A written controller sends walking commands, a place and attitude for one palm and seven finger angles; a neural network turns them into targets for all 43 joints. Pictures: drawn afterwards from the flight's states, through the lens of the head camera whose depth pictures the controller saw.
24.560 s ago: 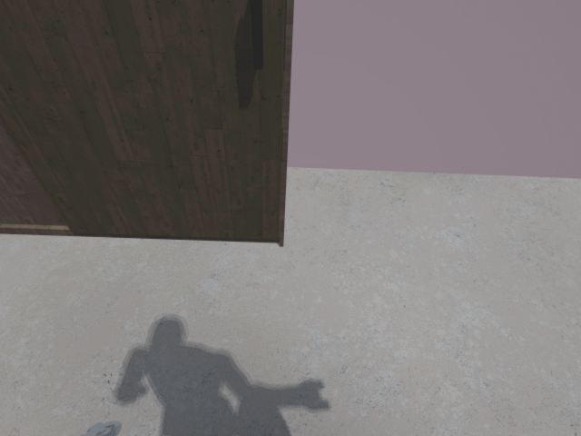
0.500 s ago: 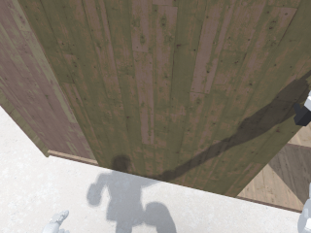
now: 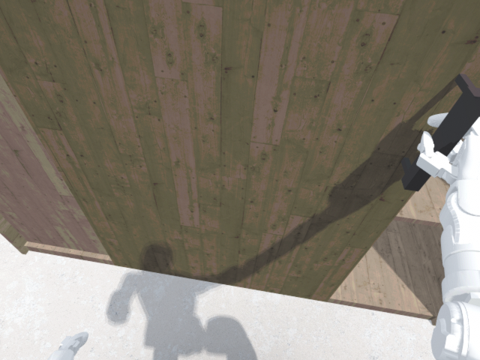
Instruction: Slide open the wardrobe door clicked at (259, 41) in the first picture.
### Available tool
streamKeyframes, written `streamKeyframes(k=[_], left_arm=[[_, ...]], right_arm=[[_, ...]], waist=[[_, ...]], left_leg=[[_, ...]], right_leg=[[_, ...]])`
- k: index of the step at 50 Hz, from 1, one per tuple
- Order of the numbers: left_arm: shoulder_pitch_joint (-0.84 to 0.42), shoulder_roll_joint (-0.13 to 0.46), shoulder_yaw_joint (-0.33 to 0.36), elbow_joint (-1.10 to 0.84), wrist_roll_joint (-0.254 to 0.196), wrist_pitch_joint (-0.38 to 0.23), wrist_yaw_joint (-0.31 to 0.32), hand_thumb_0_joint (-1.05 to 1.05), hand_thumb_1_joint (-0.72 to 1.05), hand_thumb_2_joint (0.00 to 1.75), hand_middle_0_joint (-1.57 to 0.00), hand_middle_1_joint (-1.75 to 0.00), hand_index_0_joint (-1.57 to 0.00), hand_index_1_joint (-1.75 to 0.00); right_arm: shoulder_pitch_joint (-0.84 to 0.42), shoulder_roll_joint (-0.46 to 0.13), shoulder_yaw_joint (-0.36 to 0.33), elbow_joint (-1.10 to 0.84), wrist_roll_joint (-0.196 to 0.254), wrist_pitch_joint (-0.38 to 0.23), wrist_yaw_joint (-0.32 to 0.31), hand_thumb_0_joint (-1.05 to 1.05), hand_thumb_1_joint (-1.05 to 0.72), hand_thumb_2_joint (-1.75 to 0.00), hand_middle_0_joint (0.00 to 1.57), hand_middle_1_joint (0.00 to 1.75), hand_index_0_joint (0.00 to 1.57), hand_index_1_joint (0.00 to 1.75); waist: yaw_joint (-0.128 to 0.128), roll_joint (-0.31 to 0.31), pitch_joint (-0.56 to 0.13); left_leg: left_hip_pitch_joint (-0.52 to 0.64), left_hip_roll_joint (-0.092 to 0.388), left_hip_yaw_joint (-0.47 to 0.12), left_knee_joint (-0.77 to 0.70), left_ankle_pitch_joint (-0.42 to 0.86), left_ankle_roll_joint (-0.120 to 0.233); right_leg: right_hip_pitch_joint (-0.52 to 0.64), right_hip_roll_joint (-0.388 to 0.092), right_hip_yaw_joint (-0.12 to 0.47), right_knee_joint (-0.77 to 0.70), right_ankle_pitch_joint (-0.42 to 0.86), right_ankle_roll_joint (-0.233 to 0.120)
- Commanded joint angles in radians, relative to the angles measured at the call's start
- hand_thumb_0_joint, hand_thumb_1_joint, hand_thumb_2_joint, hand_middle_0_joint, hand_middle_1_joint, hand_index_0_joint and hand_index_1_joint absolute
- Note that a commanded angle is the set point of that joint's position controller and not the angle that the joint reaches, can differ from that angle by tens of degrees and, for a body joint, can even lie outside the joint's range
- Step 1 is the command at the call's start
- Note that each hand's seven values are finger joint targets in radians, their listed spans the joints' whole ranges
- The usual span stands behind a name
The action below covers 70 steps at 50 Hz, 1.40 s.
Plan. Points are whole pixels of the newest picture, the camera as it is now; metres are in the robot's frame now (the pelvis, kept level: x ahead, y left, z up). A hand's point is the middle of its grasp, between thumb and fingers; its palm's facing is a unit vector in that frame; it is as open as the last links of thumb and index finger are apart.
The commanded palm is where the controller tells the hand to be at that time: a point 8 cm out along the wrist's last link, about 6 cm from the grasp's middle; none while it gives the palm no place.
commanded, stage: stop walking and hold the door there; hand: right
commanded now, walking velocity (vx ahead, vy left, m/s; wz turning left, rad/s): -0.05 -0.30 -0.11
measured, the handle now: (434, 136) +0.47 -0.28 +0.17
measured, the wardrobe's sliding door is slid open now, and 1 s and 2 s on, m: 0.44 0.44 0.44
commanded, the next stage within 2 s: loosen the grip on the handle in 1.76 s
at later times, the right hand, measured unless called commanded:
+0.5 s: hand (425, 157) +0.42 -0.25 +0.17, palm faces +0.25 +0.96 -0.15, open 6.1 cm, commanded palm +0.38 -0.27 +0.16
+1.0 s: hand (426, 157) +0.42 -0.25 +0.17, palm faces +0.28 +0.94 -0.18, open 6.0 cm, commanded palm +0.38 -0.27 +0.16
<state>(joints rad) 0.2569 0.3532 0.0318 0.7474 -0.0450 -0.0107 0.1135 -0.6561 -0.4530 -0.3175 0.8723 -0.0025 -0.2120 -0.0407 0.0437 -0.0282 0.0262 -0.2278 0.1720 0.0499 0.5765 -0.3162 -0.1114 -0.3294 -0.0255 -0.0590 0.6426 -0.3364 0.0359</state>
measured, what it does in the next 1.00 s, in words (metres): steps on the spot: right foot, then left foot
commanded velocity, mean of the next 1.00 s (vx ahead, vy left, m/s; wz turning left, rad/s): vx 0.03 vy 0.04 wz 0.00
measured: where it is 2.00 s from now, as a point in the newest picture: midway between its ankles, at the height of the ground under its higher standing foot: outside the picture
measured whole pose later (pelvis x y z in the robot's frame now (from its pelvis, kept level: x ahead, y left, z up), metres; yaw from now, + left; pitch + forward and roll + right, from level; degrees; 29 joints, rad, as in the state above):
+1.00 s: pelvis -0.02 -0.03 +0.00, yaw +2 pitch -2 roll +0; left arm 0.25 0.32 0.01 0.72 -0.05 -0.04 0.10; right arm -0.72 -0.41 -0.23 0.83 0.07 -0.13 -0.06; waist 0.01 -0.03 0.07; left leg -0.17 0.02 0.03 0.78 -0.47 -0.03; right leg -0.30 -0.05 -0.12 0.56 -0.22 -0.03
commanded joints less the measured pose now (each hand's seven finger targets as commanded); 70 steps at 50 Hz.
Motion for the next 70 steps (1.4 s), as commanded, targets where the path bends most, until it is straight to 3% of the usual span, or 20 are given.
streamKeyframes(k=[1,2,3,4,7,14,24,28,30,37,41,43,46,48,49,59,63,65,68,70], left_arm=[[-0.072,0.090,0.034,-0.137,0.009,-0.032,0.010,0.00,0.90,0.90,-0.20,-0.30,-0.20,-0.30],[-0.076,0.093,0.036,-0.153,0.004,-0.033,0.005,0.00,0.90,0.90,-0.20,-0.30,-0.20,-0.30],[-0.020,0.081,0.029,-0.163,0.008,-0.038,-0.012,0.00,0.90,0.90,-0.20,-0.30,-0.20,-0.30],[-0.041,0.064,0.016,-0.175,0.017,-0.054,-0.023,0.00,0.90,0.90,-0.20,-0.30,-0.20,-0.30],[-0.029,0.070,0.024,-0.161,0.002,-0.072,-0.018,0.00,0.90,0.90,-0.20,-0.30,-0.20,-0.30],[-0.058,0.019,-0.028,-0.163,0.019,-0.101,-0.031,0.00,0.90,0.90,-0.20,-0.30,-0.20,-0.30],[-0.034,0.052,-0.020,-0.162,0.017,-0.111,-0.035,0.00,0.90,0.90,-0.20,-0.30,-0.20,-0.30],[-0.017,0.065,-0.012,-0.154,0.015,-0.098,-0.028,0.00,0.90,0.90,-0.20,-0.30,-0.20,-0.30],[-0.010,0.069,-0.009,-0.157,0.003,-0.092,-0.021,0.00,0.90,0.90,-0.20,-0.30,-0.20,-0.30],[-0.016,0.075,-0.013,-0.145,-0.018,-0.062,0.005,0.00,0.90,0.90,-0.20,-0.30,-0.20,-0.30],[-0.005,0.083,-0.003,-0.137,-0.013,-0.053,0.011,0.00,0.90,0.90,-0.20,-0.30,-0.20,-0.30],[0.003,0.092,0.003,-0.130,-0.011,-0.049,0.017,0.00,0.90,0.90,-0.20,-0.30,-0.20,-0.30],[0.012,0.096,0.011,-0.130,-0.007,-0.052,0.006,0.00,0.90,0.90,-0.20,-0.30,-0.20,-0.30],[0.020,0.095,0.006,-0.133,0.002,-0.065,-0.015,0.00,0.90,0.90,-0.20,-0.30,-0.20,-0.30],[0.019,0.085,0.009,-0.140,0.012,-0.074,-0.027,0.00,0.90,0.90,-0.20,-0.30,-0.20,-0.30],[-0.041,0.065,-0.004,-0.189,0.006,-0.097,-0.029,0.00,0.90,0.90,-0.20,-0.30,-0.20,-0.30],[-0.046,0.028,-0.020,-0.188,0.001,-0.084,-0.016,0.00,0.90,0.90,-0.20,-0.30,-0.20,-0.30],[-0.068,0.035,-0.019,-0.182,-0.007,-0.085,-0.004,0.00,0.90,0.90,-0.20,-0.30,-0.20,-0.30],[-0.056,0.044,-0.025,-0.146,0.001,-0.085,0.013,0.00,0.90,0.90,-0.20,-0.30,-0.20,-0.30],[-0.046,0.052,-0.014,-0.139,-0.001,-0.081,0.020,0.00,0.90,0.90,-0.20,-0.30,-0.20,-0.30]], right_arm=[[-0.377,-0.246,0.003,-0.281,0.024,-0.037,-0.040,0.00,-0.90,-0.90,0.45,1.40,0.45,1.40],[-0.406,-0.160,0.080,-0.343,0.035,-0.051,-0.025,0.00,-0.90,-0.90,0.45,1.40,0.45,1.40],[-0.400,-0.131,0.092,-0.370,0.031,-0.065,-0.016,0.00,-0.90,-0.90,0.45,1.40,0.45,1.40],[-0.426,-0.074,0.140,-0.454,0.022,-0.074,-0.010,0.00,-0.90,-0.90,0.45,1.40,0.45,1.40],[-0.470,-0.042,0.165,-0.508,0.049,-0.036,-0.023,0.00,-0.90,-0.90,0.45,1.40,0.45,1.40],[-0.587,-0.059,0.181,-0.523,0.046,0.021,-0.022,0.00,-0.90,-0.90,0.45,1.40,0.45,1.40],[-0.658,-0.077,0.164,-0.409,0.064,0.044,-0.018,0.00,-0.90,-0.90,0.45,1.40,0.45,1.40],[-0.675,-0.152,0.119,-0.318,0.060,0.042,-0.017,0.00,-0.90,-0.90,0.45,1.40,0.45,1.40],[-0.685,-0.203,0.084,-0.267,0.054,0.047,-0.019,0.00,-0.90,-0.90,0.45,1.40,0.45,1.40],[-0.636,-0.269,0.036,-0.118,0.049,0.044,-0.014,0.00,-0.90,-0.90,0.45,1.40,0.45,1.40],[-0.539,-0.244,0.038,-0.111,0.039,0.044,-0.012,0.00,-0.90,-0.90,0.45,1.40,0.45,1.40],[-0.529,-0.223,0.053,-0.150,0.042,0.035,-0.013,0.00,-0.90,-0.90,0.45,1.40,0.45,1.40],[-0.484,-0.152,0.100,-0.236,0.052,0.010,-0.006,0.00,-0.90,-0.90,0.45,1.40,0.45,1.40],[-0.463,-0.113,0.118,-0.307,0.059,-0.011,-0.002,0.00,-0.90,-0.90,0.45,1.40,0.45,1.40],[-0.469,-0.054,0.164,-0.364,0.049,-0.015,0.002,0.00,-0.90,-0.90,0.45,1.40,0.45,1.40],[-0.498,-0.158,0.104,-0.427,0.045,0.002,-0.014,0.00,-0.90,-0.90,0.45,1.40,0.45,1.40],[-0.489,-0.239,0.059,-0.344,0.038,0.014,-0.022,0.00,-0.90,-0.90,0.45,1.40,0.45,1.40],[-0.465,-0.261,0.021,-0.300,0.043,0.024,-0.026,0.00,-0.90,-0.90,0.45,1.40,0.45,1.40],[-0.458,-0.265,-0.001,-0.304,0.039,0.021,-0.035,0.00,-0.90,-0.90,0.45,1.40,0.45,1.40],[-0.444,-0.238,0.015,-0.325,0.041,0.015,-0.036,0.00,-0.90,-0.90,0.45,1.40,0.45,1.40]], waist=[[-0.033,0.025,-0.210],[-0.025,-0.172,-0.218],[-0.019,-0.241,-0.284],[-0.016,-0.206,-0.317],[-0.007,0.003,-0.368],[-0.009,-0.169,-0.388],[-0.009,-0.165,-0.455],[-0.009,-0.162,-0.431],[-0.008,-0.041,-0.398],[-0.036,0.088,-0.286],[-0.051,0.144,-0.186],[-0.040,0.130,-0.199],[-0.016,0.017,-0.298],[-0.012,-0.139,-0.298],[-0.017,-0.123,-0.271],[-0.037,-0.176,-0.352],[-0.018,0.164,-0.331],[-0.046,0.251,-0.309],[-0.042,0.182,-0.329],[-0.040,0.138,-0.363]], left_leg=[[-0.051,0.053,0.043,0.111,0.397,0.084],[-0.157,-0.059,0.070,0.259,0.022,0.040],[-0.215,-0.115,0.036,0.411,-0.339,0.049],[-0.233,-0.114,0.003,0.498,-0.359,0.067],[-0.242,-0.134,-0.037,0.470,-0.192,0.070],[-0.205,-0.150,-0.058,0.261,-0.146,0.086],[0.013,-0.206,0.015,-0.073,-0.108,0.114],[0.137,-0.140,-0.017,-0.212,-0.054,0.152],[0.147,-0.068,-0.068,-0.206,-0.052,0.173],[0.329,0.089,-0.155,-0.105,0.730,0.162],[0.318,0.100,-0.131,-0.058,0.937,0.151],[0.287,0.065,-0.081,0.022,1.014,0.129],[0.071,-0.071,-0.001,0.164,0.718,0.068],[-0.148,-0.164,-0.053,0.278,-0.197,0.075],[-0.167,-0.161,-0.074,0.264,-0.313,0.078],[0.086,-0.157,0.005,-0.010,0.029,0.078],[0.120,0.084,-0.207,-0.160,0.395,0.160],[0.128,0.118,-0.237,-0.160,0.498,0.193],[0.228,0.094,-0.145,-0.067,0.721,0.185],[0.185,0.023,-0.073,-0.013,0.726,0.124]], right_leg=[[0.186,-0.120,0.050,-0.213,0.488,-0.034],[0.253,-0.252,0.201,-0.195,0.790,-0.125],[0.290,-0.309,0.264,-0.235,0.940,-0.191],[0.307,-0.323,0.295,-0.245,0.878,-0.198],[0.381,-0.309,0.267,-0.201,0.756,-0.194],[0.411,-0.331,0.290,-0.267,0.483,-0.187],[0.398,-0.273,0.230,-0.267,0.342,-0.120],[0.262,-0.206,0.164,-0.238,0.208,-0.080],[0.179,-0.164,0.103,-0.190,0.131,-0.062],[-0.064,-0.068,0.015,-0.014,0.149,-0.039],[-0.083,-0.037,-0.009,-0.028,0.116,-0.036],[0.012,-0.040,-0.028,-0.080,0.316,-0.043],[0.315,-0.148,0.059,-0.082,0.913,-0.118],[0.438,-0.314,0.269,-0.120,1.273,-0.218],[0.429,-0.336,0.276,-0.159,1.184,-0.214],[0.184,-0.259,0.080,-0.150,0.424,-0.140],[0.031,-0.066,-0.016,0.028,0.070,-0.018],[-0.016,-0.032,0.038,0.123,-0.097,-0.017],[0.001,-0.046,0.037,-0.038,0.024,-0.022],[0.153,-0.091,0.030,-0.129,0.426,-0.037]])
